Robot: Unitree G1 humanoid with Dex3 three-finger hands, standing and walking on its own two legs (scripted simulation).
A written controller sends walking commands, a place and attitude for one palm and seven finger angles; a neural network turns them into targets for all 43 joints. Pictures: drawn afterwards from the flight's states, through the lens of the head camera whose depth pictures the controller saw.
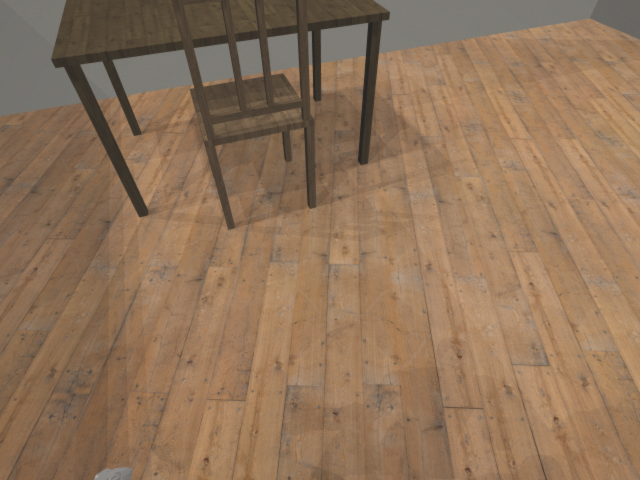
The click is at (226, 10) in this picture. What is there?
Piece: chair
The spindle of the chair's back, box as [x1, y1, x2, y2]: [221, 0, 246, 111]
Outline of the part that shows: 222,0 221,4 240,109 242,111 246,110 229,2 228,0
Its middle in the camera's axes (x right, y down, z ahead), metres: -0.28 -0.57 +1.23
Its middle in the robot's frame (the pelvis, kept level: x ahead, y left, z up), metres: +1.29 +0.34 -0.05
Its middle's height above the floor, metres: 0.72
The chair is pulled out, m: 0.00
